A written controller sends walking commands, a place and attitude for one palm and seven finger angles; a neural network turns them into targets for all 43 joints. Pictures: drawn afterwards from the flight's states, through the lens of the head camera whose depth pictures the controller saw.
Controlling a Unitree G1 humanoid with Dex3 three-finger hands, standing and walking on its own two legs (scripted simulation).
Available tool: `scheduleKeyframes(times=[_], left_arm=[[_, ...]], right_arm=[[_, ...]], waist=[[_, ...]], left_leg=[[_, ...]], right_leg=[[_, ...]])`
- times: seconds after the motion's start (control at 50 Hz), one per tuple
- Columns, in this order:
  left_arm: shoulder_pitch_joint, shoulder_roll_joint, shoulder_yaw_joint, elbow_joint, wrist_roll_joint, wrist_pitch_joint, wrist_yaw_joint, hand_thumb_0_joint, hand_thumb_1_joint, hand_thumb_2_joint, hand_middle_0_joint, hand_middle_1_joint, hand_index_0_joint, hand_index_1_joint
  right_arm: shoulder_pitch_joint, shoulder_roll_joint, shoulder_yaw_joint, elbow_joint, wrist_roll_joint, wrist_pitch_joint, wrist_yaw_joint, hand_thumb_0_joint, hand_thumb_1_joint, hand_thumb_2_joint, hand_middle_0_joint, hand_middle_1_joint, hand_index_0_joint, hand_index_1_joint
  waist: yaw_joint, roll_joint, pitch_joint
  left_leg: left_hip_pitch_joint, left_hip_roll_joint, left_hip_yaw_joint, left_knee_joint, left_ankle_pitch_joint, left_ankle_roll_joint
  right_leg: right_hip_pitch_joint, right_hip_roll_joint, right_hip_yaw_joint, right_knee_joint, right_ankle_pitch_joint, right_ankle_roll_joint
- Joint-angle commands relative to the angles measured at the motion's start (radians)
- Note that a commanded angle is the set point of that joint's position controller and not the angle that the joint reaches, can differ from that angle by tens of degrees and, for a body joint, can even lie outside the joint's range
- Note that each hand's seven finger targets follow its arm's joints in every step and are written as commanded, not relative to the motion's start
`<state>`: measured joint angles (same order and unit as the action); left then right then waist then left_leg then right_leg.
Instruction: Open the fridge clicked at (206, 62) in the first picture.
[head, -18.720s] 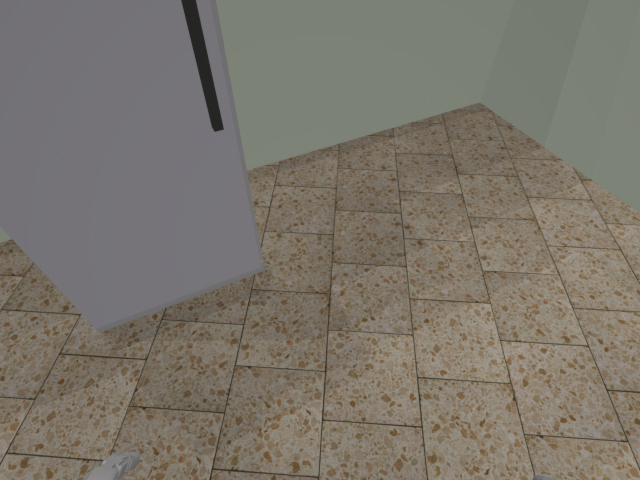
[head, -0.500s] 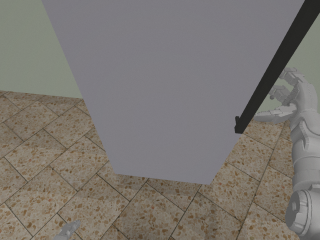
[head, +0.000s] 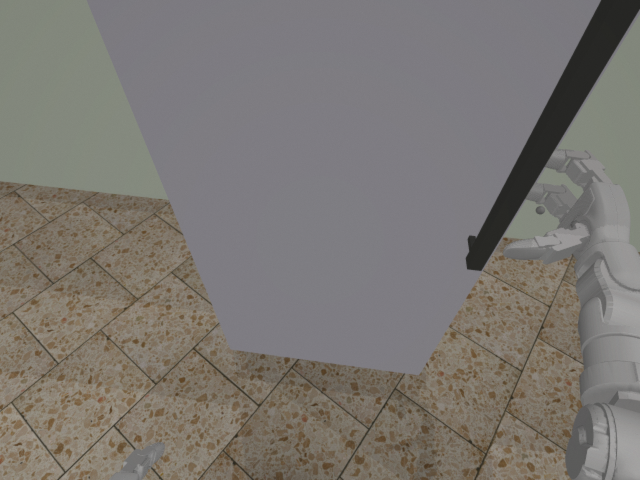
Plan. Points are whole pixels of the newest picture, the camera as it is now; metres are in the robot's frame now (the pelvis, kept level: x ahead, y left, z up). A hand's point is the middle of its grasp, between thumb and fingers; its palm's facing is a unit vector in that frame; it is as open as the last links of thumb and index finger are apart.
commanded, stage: slide the fingers in behind the handle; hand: right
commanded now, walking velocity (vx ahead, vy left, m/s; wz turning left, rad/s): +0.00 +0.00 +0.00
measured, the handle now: (540, 126) +0.49 -0.19 +0.21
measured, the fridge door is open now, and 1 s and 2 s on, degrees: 0 0 0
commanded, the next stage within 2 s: grip the handle and tug to test in 1.34 s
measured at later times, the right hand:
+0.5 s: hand (507, 200) +0.44 -0.17 +0.14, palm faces +0.02 +1.00 +0.02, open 14.0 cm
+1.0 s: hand (500, 200) +0.43 -0.17 +0.14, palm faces +0.07 +1.00 -0.02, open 14.1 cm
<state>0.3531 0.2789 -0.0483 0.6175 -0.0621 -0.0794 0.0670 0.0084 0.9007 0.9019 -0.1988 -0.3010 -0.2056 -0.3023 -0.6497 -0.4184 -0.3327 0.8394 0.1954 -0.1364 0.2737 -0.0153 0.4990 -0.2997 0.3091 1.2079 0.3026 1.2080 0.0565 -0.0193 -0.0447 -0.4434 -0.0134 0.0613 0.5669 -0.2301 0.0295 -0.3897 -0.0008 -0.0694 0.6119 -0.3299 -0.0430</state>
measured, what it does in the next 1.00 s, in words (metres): stands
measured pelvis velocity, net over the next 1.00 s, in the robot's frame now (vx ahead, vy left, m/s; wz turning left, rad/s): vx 0.00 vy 0.01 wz -0.02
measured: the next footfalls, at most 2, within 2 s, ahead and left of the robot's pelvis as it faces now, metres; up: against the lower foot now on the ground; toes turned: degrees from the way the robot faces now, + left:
none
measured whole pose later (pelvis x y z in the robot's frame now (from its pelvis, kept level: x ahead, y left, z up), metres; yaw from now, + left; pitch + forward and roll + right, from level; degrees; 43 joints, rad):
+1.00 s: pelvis +0.00 +0.01 +0.00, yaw -1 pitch +5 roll +0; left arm 0.31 0.27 -0.04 0.66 -0.05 -0.08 0.06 0.01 0.90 0.90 -0.20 -0.30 -0.21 -0.30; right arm -0.69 -0.31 -0.23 0.80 0.17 -0.10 0.13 -0.02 0.50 -0.30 0.29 1.20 0.27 1.20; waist 0.03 -0.03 -0.03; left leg -0.40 -0.01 0.09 0.55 -0.24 0.05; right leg -0.35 0.00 -0.04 0.57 -0.31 -0.02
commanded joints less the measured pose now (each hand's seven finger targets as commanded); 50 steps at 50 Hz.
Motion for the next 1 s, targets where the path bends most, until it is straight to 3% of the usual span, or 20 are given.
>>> scheduleKeyframes(times=[0.0, 0.02, 0.08, 0.14, 0.22, 0.24, 0.26, 0.32, 0.42, 0.46, 0.54, 0.6, 0.66, 0.7, 0.78, 0.84, 0.86, 0.92, 0.96, 0.98], left_arm=[[-0.015, 0.144, 0.051, -0.107, -0.001, -0.054, 0.016, 0.0, 0.9, 0.9, -0.2, -0.3, -0.2, -0.3], [-0.017, 0.139, 0.049, -0.103, -0.002, -0.057, 0.016, 0.0, 0.9, 0.9, -0.2, -0.3, -0.2, -0.3], [-0.01, 0.142, 0.051, -0.089, 0.001, -0.062, 0.014, 0.0, 0.9, 0.9, -0.2, -0.3, -0.2, -0.3], [-0.011, 0.137, 0.052, -0.087, 0.006, -0.066, 0.007, 0.0, 0.9, 0.9, -0.2, -0.3, -0.2, -0.3], [-0.01, 0.131, 0.056, -0.092, 0.008, -0.06, -0.008, 0.0, 0.9, 0.9, -0.2, -0.3, -0.2, -0.3], [-0.015, 0.129, 0.058, -0.092, 0.007, -0.06, -0.011, 0.0, 0.9, 0.9, -0.2, -0.3, -0.2, -0.3], [-0.014, 0.13, 0.061, -0.091, 0.009, -0.058, -0.013, 0.0, 0.9, 0.9, -0.2, -0.3, -0.2, -0.3], [-0.022, 0.126, 0.064, -0.091, 0.01, -0.053, -0.02, 0.0, 0.9, 0.9, -0.2, -0.3, -0.2, -0.3], [-0.043, 0.12, 0.058, -0.097, 0.013, -0.032, -0.018, 0.0, 0.9, 0.9, -0.2, -0.3, -0.2, -0.3], [-0.055, 0.117, 0.056, -0.106, 0.015, -0.024, -0.016, 0.0, 0.9, 0.9, -0.2, -0.3, -0.2, -0.3], [-0.066, 0.105, 0.053, -0.109, 0.013, -0.026, -0.012, 0.0, 0.9, 0.9, -0.2, -0.3, -0.2, -0.3], [-0.068, 0.108, 0.054, -0.106, 0.013, -0.029, -0.005, 0.0, 0.9, 0.9, -0.2, -0.3, -0.2, -0.3], [-0.067, 0.109, 0.051, -0.098, 0.011, -0.03, 0.002, 0.0, 0.9, 0.9, -0.2, -0.3, -0.2, -0.3], [-0.065, 0.113, 0.049, -0.09, 0.009, -0.029, 0.005, 0.0, 0.9, 0.9, -0.2, -0.3, -0.2, -0.3], [-0.07, 0.106, 0.049, -0.089, 0.007, -0.039, 0.004, 0.0, 0.9, 0.9, -0.2, -0.3, -0.2, -0.3], [-0.061, 0.108, 0.049, -0.083, 0.009, -0.045, 0.003, 0.0, 0.9, 0.9, -0.2, -0.3, -0.2, -0.3], [-0.051, 0.113, 0.051, -0.079, 0.011, -0.046, 0.002, 0.0, 0.9, 0.9, -0.2, -0.3, -0.2, -0.3], [-0.059, 0.113, 0.051, -0.077, 0.008, -0.049, 0.004, 0.0, 0.9, 0.9, -0.2, -0.3, -0.2, -0.3], [-0.051, 0.118, 0.053, -0.073, 0.009, -0.049, 0.004, 0.0, 0.9, 0.9, -0.2, -0.3, -0.2, -0.3], [-0.056, 0.118, 0.049, -0.073, 0.007, -0.049, 0.004, 0.0, 0.9, 0.9, -0.2, -0.3, -0.2, -0.3]], right_arm=[[-0.518, -0.226, -0.009, -0.28, 0.013, -0.063, -0.026, 0.0, 0.5, -0.3, 0.3, 1.2, 0.3, 1.2], [-0.536, -0.178, 0.029, -0.278, 0.012, -0.059, -0.029, 0.0, 0.5, -0.3, 0.3, 1.2, 0.3, 1.2], [-0.543, -0.159, 0.039, -0.251, 0.005, -0.048, -0.044, 0.0, 0.5, -0.3, 0.3, 1.2, 0.3, 1.2], [-0.524, -0.126, 0.051, -0.263, -0.001, -0.041, -0.058, 0.0, 0.5, -0.3, 0.3, 1.2, 0.3, 1.2], [-0.481, -0.078, 0.075, -0.298, -0.003, -0.032, -0.076, 0.0, 0.5, -0.3, 0.3, 1.2, 0.3, 1.2], [-0.49, -0.061, 0.091, -0.315, -0.004, -0.031, -0.077, 0.0, 0.5, -0.3, 0.3, 1.2, 0.3, 1.2], [-0.496, -0.044, 0.109, -0.336, -0.005, -0.032, -0.08, 0.0, 0.5, -0.3, 0.3, 1.2, 0.3, 1.2], [-0.444, -0.036, 0.096, -0.38, -0.001, -0.018, -0.091, 0.0, 0.5, -0.3, 0.3, 1.2, 0.3, 1.2], [-0.373, -0.084, 0.031, -0.377, -0.009, 0.015, -0.127, 0.0, 0.5, -0.3, 0.3, 1.2, 0.3, 1.2], [-0.365, -0.082, 0.038, -0.4, -0.023, 0.019, -0.141, 0.0, 0.5, -0.3, 0.3, 1.2, 0.3, 1.2], [-0.417, -0.045, 0.077, -0.436, -0.035, 0.014, -0.155, 0.0, 0.5, -0.3, 0.3, 1.2, 0.3, 1.2], [-0.426, -0.054, 0.067, -0.433, -0.025, 0.008, -0.154, 0.0, 0.5, -0.3, 0.3, 1.2, 0.3, 1.2], [-0.442, -0.032, 0.09, -0.385, -0.021, 0.011, -0.148, 0.0, 0.5, -0.3, 0.3, 1.2, 0.3, 1.2], [-0.438, -0.067, 0.063, -0.335, -0.025, 0.018, -0.149, 0.0, 0.5, -0.3, 0.3, 1.2, 0.3, 1.2], [-0.53, -0.002, 0.135, -0.339, -0.031, -0.003, -0.144, 0.0, 0.5, -0.3, 0.3, 1.2, 0.3, 1.2], [-0.506, -0.014, 0.117, -0.315, -0.024, -0.018, -0.141, 0.0, 0.5, -0.3, 0.3, 1.2, 0.3, 1.2], [-0.522, -0.011, 0.127, -0.307, -0.022, -0.025, -0.138, 0.0, 0.5, -0.3, 0.3, 1.2, 0.3, 1.2], [-0.551, -0.034, 0.114, -0.296, -0.023, -0.039, -0.13, 0.0, 0.5, -0.3, 0.3, 1.2, 0.3, 1.2], [-0.538, -0.055, 0.099, -0.267, -0.021, -0.045, -0.126, 0.0, 0.5, -0.3, 0.3, 1.2, 0.3, 1.2], [-0.536, -0.07, 0.085, -0.257, -0.017, -0.046, -0.123, 0.0, 0.5, -0.3, 0.3, 1.2, 0.3, 1.2]], waist=[[0.01, -0.037, -0.296], [0.021, -0.051, -0.287], [0.023, -0.029, -0.293], [0.007, -0.062, -0.337], [0.0, -0.023, -0.352], [0.001, -0.043, -0.35], [0.006, -0.019, -0.351], [-0.011, -0.038, -0.367], [-0.033, 0.031, -0.317], [-0.037, 0.02, -0.317], [-0.024, -0.031, -0.312], [-0.021, -0.006, -0.336], [-0.006, 0.04, -0.299], [-0.011, 0.035, -0.275], [0.011, -0.028, -0.283], [0.0, -0.003, -0.323], [0.012, 0.05, -0.329], [0.01, 0.014, -0.319], [0.01, 0.044, -0.31], [0.004, 0.025, -0.301]], left_leg=[[0.162, 0.005, -0.051, -0.052, 0.134, 0.004], [0.138, 0.004, -0.043, -0.053, 0.133, 0.005], [0.124, 0.004, -0.036, -0.047, 0.149, 0.006], [0.125, 0.005, -0.029, -0.031, 0.193, 0.011], [0.13, 0.003, -0.023, -0.018, 0.26, 0.007], [0.122, 0.003, -0.022, -0.017, 0.258, 0.007], [0.126, 0.003, -0.02, -0.017, 0.27, 0.007], [0.135, 0.001, -0.019, -0.014, 0.302, 0.006], [0.212, 0.004, -0.024, -0.026, 0.318, 0.007], [0.231, 0.008, -0.028, -0.028, 0.312, 0.008], [0.218, 0.008, -0.032, -0.038, 0.293, 0.01], [0.236, 0.007, -0.038, -0.046, 0.283, 0.008], [0.242, 0.009, -0.041, -0.062, 0.258, 0.005], [0.238, 0.012, -0.043, -0.065, 0.237, 0.005], [0.204, 0.015, -0.049, -0.071, 0.205, 0.006], [0.239, 0.014, -0.053, -0.061, 0.248, 0.006], [0.252, 0.014, -0.051, -0.061, 0.252, 0.003], [0.247, 0.018, -0.064, -0.066, 0.225, -0.001], [0.256, 0.019, -0.066, -0.067, 0.223, -0.002], [0.259, 0.021, -0.072, -0.068, 0.218, -0.002]], right_leg=[[0.1, -0.015, 0.091, -0.104, 0.174, 0.004], [0.119, -0.016, 0.096, -0.105, 0.181, 0.007], [0.141, -0.019, 0.106, -0.101, 0.215, 0.013], [0.18, -0.017, 0.111, -0.092, 0.289, 0.027], [0.209, -0.027, 0.115, -0.078, 0.419, 0.04], [0.219, -0.03, 0.118, -0.078, 0.435, 0.045], [0.227, -0.033, 0.121, -0.071, 0.468, 0.044], [0.259, -0.037, 0.121, -0.066, 0.543, 0.056], [0.17, -0.023, 0.096, -0.092, 0.448, 0.036], [0.157, -0.021, 0.087, -0.096, 0.418, 0.03], [0.178, -0.017, 0.084, -0.103, 0.383, 0.029], [0.18, -0.014, 0.082, -0.105, 0.344, 0.023], [0.148, -0.011, 0.076, -0.114, 0.281, 0.013], [0.121, -0.006, 0.077, -0.12, 0.249, 0.011], [0.142, 0.0, 0.076, -0.113, 0.218, 0.008], [0.138, 0.004, 0.073, -0.102, 0.246, 0.007], [0.126, 0.002, 0.078, -0.101, 0.244, 0.004], [0.108, 0.008, 0.068, -0.104, 0.201, 0.001], [0.092, 0.006, 0.068, -0.101, 0.199, -0.002], [0.078, 0.009, 0.065, -0.101, 0.187, -0.001]])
